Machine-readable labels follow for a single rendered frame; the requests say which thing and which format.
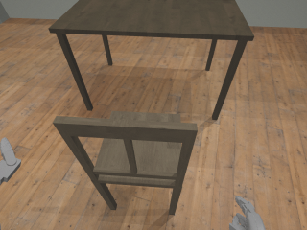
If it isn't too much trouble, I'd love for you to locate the right robot hand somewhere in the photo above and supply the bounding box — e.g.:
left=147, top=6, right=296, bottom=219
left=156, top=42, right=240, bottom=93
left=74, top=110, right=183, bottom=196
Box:
left=229, top=195, right=266, bottom=230

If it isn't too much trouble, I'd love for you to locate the chair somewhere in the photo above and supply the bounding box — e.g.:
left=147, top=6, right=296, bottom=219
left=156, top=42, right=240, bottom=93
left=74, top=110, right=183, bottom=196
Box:
left=53, top=110, right=198, bottom=215

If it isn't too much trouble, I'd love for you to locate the table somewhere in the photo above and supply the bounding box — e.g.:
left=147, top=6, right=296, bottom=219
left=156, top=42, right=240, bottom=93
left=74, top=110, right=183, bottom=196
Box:
left=48, top=0, right=254, bottom=120

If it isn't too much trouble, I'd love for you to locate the left robot hand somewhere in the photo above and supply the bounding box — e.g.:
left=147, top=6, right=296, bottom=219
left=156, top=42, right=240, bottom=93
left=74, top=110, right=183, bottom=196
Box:
left=0, top=137, right=21, bottom=185

